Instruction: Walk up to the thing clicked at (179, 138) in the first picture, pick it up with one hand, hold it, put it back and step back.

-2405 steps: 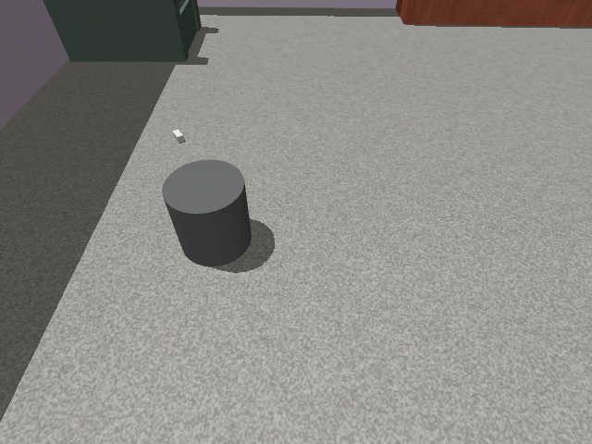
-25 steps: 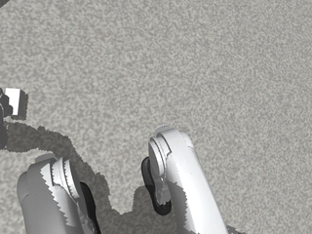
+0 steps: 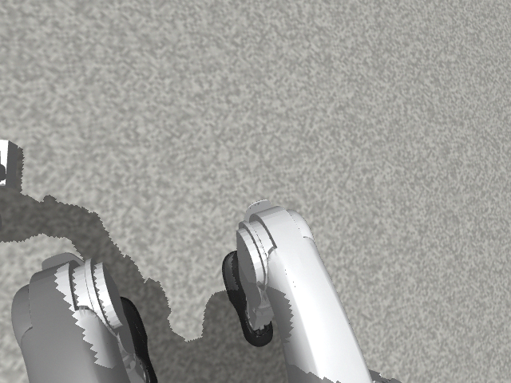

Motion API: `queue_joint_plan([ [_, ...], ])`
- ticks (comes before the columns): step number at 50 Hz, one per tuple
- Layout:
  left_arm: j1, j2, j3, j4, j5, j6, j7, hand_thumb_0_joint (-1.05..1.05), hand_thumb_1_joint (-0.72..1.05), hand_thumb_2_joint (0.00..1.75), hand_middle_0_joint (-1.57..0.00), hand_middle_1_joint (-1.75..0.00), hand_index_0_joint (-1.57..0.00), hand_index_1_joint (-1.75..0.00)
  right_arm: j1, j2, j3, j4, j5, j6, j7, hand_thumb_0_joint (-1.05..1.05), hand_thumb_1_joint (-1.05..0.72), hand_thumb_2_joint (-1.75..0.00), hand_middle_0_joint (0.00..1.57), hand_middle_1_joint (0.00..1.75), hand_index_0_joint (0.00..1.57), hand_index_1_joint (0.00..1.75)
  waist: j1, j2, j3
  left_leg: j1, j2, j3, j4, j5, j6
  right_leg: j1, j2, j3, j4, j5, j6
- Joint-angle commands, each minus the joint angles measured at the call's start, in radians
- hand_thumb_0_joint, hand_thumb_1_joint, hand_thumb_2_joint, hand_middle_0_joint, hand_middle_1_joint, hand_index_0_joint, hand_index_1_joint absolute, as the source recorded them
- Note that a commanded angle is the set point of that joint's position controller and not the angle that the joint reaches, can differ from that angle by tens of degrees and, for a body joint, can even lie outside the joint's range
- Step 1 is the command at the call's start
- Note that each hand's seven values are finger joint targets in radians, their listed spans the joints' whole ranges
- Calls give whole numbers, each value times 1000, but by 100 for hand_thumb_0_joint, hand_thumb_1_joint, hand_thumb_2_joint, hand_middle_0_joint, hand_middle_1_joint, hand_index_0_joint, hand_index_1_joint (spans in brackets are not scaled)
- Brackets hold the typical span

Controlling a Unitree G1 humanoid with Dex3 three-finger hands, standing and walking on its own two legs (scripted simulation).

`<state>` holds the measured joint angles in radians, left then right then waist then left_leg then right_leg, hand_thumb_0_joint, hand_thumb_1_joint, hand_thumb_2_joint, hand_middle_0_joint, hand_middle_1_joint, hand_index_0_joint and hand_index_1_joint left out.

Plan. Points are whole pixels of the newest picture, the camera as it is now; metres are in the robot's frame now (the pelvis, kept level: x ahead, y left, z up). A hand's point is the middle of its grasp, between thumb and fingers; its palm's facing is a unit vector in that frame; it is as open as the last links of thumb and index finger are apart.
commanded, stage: rise first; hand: left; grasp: from above
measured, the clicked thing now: out of the picture +0.48 +0.31 -0.32
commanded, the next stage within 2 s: none
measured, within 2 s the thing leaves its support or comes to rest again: neither
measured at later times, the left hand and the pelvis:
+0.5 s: hand out of the picture +0.44 +0.32 -0.21, palm faces +0.02 -0.46 -0.89, open 13.0 cm; pelvis +0.00 +0.00 +0.00, yaw -1 degrees
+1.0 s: hand out of the picture +0.44 +0.32 -0.22, palm faces +0.04 -0.47 -0.88, open 12.3 cm; pelvis +0.00 +0.00 +0.00, yaw -1 degrees
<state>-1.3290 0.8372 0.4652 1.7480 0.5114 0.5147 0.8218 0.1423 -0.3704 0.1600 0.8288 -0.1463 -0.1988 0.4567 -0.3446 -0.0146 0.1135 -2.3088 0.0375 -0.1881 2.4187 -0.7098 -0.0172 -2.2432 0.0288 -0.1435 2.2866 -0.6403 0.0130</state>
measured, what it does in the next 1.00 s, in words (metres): stands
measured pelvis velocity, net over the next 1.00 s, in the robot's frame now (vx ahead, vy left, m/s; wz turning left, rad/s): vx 0.00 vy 0.00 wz -0.02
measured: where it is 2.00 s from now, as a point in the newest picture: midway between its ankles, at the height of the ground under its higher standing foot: (197, 339)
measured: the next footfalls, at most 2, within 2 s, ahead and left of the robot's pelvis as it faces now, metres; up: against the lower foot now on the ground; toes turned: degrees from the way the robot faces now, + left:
none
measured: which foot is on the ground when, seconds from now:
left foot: down 0.00-1.00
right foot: down 0.00-1.00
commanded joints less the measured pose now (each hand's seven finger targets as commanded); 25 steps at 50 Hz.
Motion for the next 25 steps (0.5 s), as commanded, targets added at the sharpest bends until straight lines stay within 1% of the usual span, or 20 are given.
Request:
queue_joint_plan([
  [1, -291, 204, -29, -101, 18, -5, 41, 0, -38, 87, -25, -84, -22, -87, 268, -300, -63, 42, 1, 5, 8, 0, -92, -91, 20, 30, 20, 30, -52, 373, -712, 465, 7, 52, -244, 188, 22, 428, 31, -71, -211, 256, -17],
  [2, -275, 203, -30, -87, 23, -5, 43, 0, -38, 87, -25, -84, -22, -87, 269, -294, -56, 32, 0, 6, 10, 0, -93, -91, 20, 30, 20, 30, -54, 359, -707, 460, 5, 57, -235, 206, 23, 437, 31, -69, -209, 273, -15],
  [3, -288, 223, -34, -108, 23, -3, 42, 0, -36, 85, -26, -84, -24, -87, 249, -300, -56, 37, -1, 5, 10, 0, -92, -91, 20, 30, 20, 30, -55, 353, -708, 443, 2, 61, -227, 188, 31, 439, 29, -69, -217, 261, -11],
  [4, -277, 214, -32, -87, 21, -4, 42, 0, -36, 86, -27, -82, -24, -86, 263, -299, -50, 32, 3, 6, 11, 0, -92, -91, 20, 30, 20, 30, -59, 347, -712, 442, 4, 61, -223, 194, 29, 446, 34, -68, -218, 267, -11],
  [5, -286, 225, -46, -112, 26, -6, 39, 0, -36, 85, -26, -84, -24, -87, 249, -291, -46, 35, -6, 5, 10, 0, -92, -91, 20, 30, 20, 30, -61, 347, -702, 422, -3, 75, -217, 189, 35, 465, 32, -62, -224, 265, -6],
  [6, -283, 220, -42, -113, 14, -7, 37, 0, -37, 86, -26, -83, -24, -86, 251, -294, -47, 39, -8, 5, 12, 0, -93, -91, 20, 30, 20, 30, -62, 338, -696, 412, -2, 77, -219, 194, 36, 476, 31, -62, -225, 271, -4],
  [7, -289, 242, -32, -111, 23, -6, 41, 0, -35, 84, -27, -82, -25, -85, 254, -301, -48, 41, -4, 2, 12, 0, -92, -91, 20, 30, 20, 30, -58, 343, -708, 424, 0, 68, -221, 184, 35, 459, 30, -68, -223, 260, -7],
  [8, -287, 245, -30, -117, 19, -5, 41, 0, -35, 84, -27, -82, -25, -85, 248, -304, -45, 30, -2, 2, 14, 0, -93, -91, 20, 30, 20, 30, -54, 360, -718, 452, 2, 60, -225, 194, 31, 455, 29, -73, -213, 268, -10],
  [9, -274, 231, -27, -93, 14, -6, 45, 0, -36, 85, -28, -80, -25, -84, 258, -297, -39, 28, -2, 3, 16, 0, -92, -91, 20, 30, 20, 30, -58, 363, -723, 457, 5, 63, -216, 207, 28, 463, 34, -69, -215, 280, -11],
  [10, -275, 230, -40, -106, 16, -7, 42, 0, -36, 85, -27, -82, -24, -85, 257, -304, -39, 33, -8, 4, 17, 0, -93, -91, 20, 30, 20, 30, -68, 359, -719, 449, 3, 60, -219, 204, 29, 475, 32, -74, -210, 284, -8],
  [11, -265, 235, -34, -88, 22, -7, 44, 0, -36, 85, -28, -81, -25, -85, 261, -302, -39, 33, -5, 4, 18, 0, -93, -91, 20, 30, 20, 30, -60, 353, -718, 441, 3, 61, -219, 197, 30, 478, 36, -71, -218, 277, -8],
  [12, -289, 249, -37, -129, 21, -6, 46, 0, -34, 83, -28, -81, -26, -84, 253, -305, -40, 31, -7, 4, 20, 0, -93, -91, 20, 30, 20, 30, -65, 365, -713, 444, 0, 59, -217, 195, 33, 467, 26, -75, -215, 276, -7],
  [14, -272, 236, -28, -102, 13, -3, 50, 0, -35, 84, -30, -78, -26, -82, 253, -307, -40, 28, -3, 2, 22, 0, -93, -91, 20, 30, 20, 30, -63, 359, -711, 450, 5, 53, -222, 189, 29, 460, 34, -79, -213, 267, -9],
  [15, -277, 242, -41, -111, 14, -3, 46, 0, -34, 83, -29, -79, -26, -82, 240, -306, -33, 22, -8, 1, 21, 0, -93, -91, 20, 30, 20, 30, -71, 355, -700, 439, 1, 59, -215, 187, 33, 470, 32, -76, -215, 271, -6],
  [16, -280, 245, -37, -121, 11, -2, 46, 0, -34, 83, -30, -78, -27, -82, 240, -309, -36, 30, -6, 2, 22, 0, -93, -91, 20, 30, 20, 30, -68, 355, -703, 452, 4, 51, -218, 181, 32, 459, 30, -80, -214, 267, -6],
  [17, -272, 250, -31, -115, 19, -3, 52, 0, -35, 85, -30, -77, -27, -82, 252, -316, -42, 31, -2, 0, 23, 0, -93, -91, 20, 30, 20, 30, -61, 375, -716, 465, 7, 48, -223, 185, 27, 461, 33, -82, -209, 266, -11],
  [20, -271, 242, -44, -129, 17, 3, 49, 0, -36, 85, -29, -79, -25, -83, 237, -312, -36, 26, -5, -1, 28, 0, -93, -91, 20, 30, 20, 30, -67, 380, -692, 476, 5, 43, -223, 186, 27, 437, 30, -88, -204, 272, -11],
  [21, -257, 248, -31, -115, 14, -1, 52, 0, -35, 84, -29, -78, -26, -82, 238, -310, -36, 22, -2, -1, 29, 0, -93, -91, 20, 30, 20, 30, -60, 380, -691, 459, 6, 47, -224, 186, 28, 450, 34, -80, -209, 269, -12],
  [22, -274, 241, -48, -137, 12, -1, 50, 0, -33, 83, -30, -78, -27, -81, 232, -308, -33, 27, -8, -2, 30, 0, -93, -91, 20, 30, 20, 30, -72, 371, -675, 452, 3, 47, -220, 173, 31, 441, 27, -83, -208, 262, -9],
  [25, -261, 236, -44, -143, -1, -1, 48, 0, -30, 80, -32, -76, -29, -79, 235, -315, -34, 22, -4, -6, 36, 0, -93, -91, 20, 30, 20, 30, -70, 366, -678, 459, 6, 45, -217, 184, 29, 447, 28, -84, -207, 271, -8],
])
